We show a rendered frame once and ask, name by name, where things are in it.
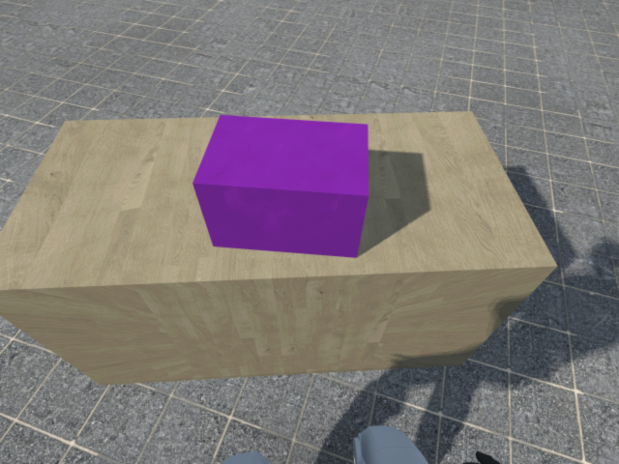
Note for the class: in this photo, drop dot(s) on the carton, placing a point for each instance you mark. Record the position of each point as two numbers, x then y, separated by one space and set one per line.
285 185

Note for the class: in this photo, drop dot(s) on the pedestal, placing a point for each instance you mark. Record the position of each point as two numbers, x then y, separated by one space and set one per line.
106 259

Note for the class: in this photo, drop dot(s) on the robot right thigh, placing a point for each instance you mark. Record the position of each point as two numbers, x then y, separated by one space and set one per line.
383 444

